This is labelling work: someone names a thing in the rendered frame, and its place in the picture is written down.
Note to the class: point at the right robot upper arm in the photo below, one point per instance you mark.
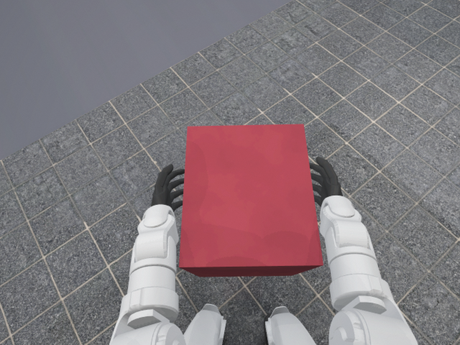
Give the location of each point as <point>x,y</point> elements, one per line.
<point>352,326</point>

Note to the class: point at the left robot forearm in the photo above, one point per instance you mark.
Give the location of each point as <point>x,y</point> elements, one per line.
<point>151,296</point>

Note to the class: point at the carton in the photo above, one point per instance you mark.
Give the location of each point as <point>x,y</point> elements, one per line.
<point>248,203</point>

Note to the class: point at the left robot shin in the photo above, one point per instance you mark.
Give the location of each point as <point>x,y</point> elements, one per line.
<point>210,307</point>

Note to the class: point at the left robot upper arm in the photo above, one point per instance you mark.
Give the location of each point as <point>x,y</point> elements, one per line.
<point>162,333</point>

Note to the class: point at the left robot hand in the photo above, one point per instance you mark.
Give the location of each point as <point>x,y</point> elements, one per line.
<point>162,193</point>

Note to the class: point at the right robot hand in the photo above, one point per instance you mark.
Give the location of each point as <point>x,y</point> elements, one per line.
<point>328,180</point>

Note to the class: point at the robot right thigh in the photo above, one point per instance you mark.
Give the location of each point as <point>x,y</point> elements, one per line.
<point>286,329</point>

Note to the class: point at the right robot forearm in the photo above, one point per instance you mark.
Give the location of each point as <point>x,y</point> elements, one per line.
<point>356,280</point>

